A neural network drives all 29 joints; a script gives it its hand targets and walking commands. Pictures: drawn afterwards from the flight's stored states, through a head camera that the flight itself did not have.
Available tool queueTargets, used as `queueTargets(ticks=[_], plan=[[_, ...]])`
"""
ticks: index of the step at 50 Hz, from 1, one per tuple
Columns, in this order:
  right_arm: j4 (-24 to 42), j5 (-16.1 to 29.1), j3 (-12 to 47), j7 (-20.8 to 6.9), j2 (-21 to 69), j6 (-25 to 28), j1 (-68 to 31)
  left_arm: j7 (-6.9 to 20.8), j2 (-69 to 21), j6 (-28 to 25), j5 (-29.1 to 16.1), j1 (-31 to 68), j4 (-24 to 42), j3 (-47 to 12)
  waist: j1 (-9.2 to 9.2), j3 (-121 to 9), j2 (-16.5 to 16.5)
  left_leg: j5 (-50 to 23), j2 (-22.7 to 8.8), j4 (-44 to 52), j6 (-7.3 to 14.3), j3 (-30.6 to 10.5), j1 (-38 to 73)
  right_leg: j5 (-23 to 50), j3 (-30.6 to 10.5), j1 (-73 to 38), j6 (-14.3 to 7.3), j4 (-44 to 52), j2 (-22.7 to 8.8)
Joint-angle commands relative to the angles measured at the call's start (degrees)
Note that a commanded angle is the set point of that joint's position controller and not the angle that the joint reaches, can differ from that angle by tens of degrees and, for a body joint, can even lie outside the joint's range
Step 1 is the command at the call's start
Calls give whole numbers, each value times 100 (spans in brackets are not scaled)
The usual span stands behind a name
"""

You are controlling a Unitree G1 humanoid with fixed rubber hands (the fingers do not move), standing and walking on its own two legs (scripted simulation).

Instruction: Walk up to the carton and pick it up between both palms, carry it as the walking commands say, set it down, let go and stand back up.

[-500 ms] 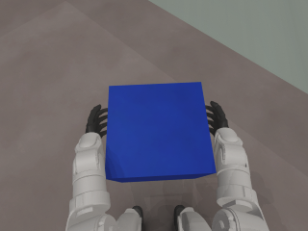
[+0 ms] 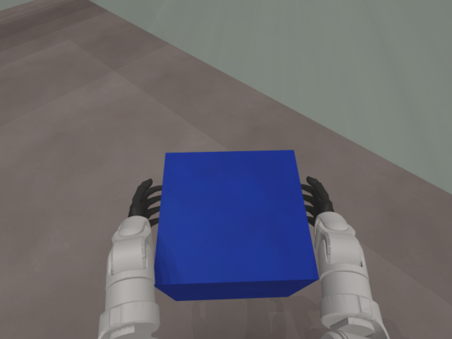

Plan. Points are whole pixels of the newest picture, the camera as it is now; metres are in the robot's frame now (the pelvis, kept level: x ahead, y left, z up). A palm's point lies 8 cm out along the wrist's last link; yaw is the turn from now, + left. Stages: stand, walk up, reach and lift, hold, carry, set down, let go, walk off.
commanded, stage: reach and lift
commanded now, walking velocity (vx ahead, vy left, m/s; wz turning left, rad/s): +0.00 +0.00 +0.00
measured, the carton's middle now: (231, 230) +0.32 +0.01 -0.06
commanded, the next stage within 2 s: hold in 1.36 s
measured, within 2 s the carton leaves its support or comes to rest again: neither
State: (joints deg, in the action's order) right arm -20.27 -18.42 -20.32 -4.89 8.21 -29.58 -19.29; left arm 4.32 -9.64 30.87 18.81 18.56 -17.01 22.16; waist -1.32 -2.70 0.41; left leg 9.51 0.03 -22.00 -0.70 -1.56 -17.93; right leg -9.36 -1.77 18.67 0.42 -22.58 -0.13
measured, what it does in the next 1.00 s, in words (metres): stands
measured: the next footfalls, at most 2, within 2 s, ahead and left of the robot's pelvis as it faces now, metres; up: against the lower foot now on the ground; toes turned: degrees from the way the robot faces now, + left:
none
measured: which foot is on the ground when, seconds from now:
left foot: down 0.00-1.00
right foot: down 0.00-1.00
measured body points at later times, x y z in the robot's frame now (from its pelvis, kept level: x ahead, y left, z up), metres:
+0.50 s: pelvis +0.01 -0.01 +0.01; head -0.03 -0.01 +0.45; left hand +0.30 +0.18 +0.05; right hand +0.31 -0.16 +0.05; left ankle +0.01 +0.13 -0.74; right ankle +0.02 -0.13 -0.74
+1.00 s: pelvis +0.01 +0.00 +0.01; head -0.02 +0.00 +0.46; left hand +0.31 +0.17 +0.05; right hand +0.30 -0.17 +0.04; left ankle +0.01 +0.13 -0.74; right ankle +0.02 -0.12 -0.74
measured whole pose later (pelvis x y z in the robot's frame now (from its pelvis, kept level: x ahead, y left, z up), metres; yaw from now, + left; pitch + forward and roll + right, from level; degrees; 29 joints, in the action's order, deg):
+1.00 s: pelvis +0.01 +0.00 +0.01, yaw +0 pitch -6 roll +0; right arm -7.6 -16.6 -15.2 -4.3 7.9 -41.9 -11.9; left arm 3.3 -8.2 41.6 16.1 12.6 -8.1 14.5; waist 0.2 2.4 0.3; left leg 8.7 -0.1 -14.7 -0.4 -1.4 0.2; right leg -8.3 -2.1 0.4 0.6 -15.0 -0.2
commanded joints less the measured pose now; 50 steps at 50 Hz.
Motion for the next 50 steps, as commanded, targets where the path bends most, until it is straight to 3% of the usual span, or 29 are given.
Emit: queueTargets(ticks=[1,17,28,50], plan=[[-78,1153,3231,-1401,4686,-34,-2565,1306,-4962,66,-1140,2445,-264,-3281,16,-1825,-5,-1160,508,318,-12,-83,1143,921,-34,-1181,-69,288,588],[877,1494,3679,-1237,4613,-806,-2378,1216,-4622,830,-1437,2155,533,-3622,-52,-838,-58,-1038,536,736,39,-120,1982,808,-136,-1907,-44,811,534],[926,1451,3530,-1175,4544,-1003,-2410,1235,-4496,958,-1515,2351,575,-3664,66,-523,-62,-545,570,804,81,-64,1867,409,-149,-1977,-38,899,514],[1522,1600,3761,-1172,4190,-1071,-1909,1010,-4603,1004,-1614,1719,980,-3940,152,-778,5,-1327,548,834,5,-155,2022,1106,-142,-2105,-31,873,613]])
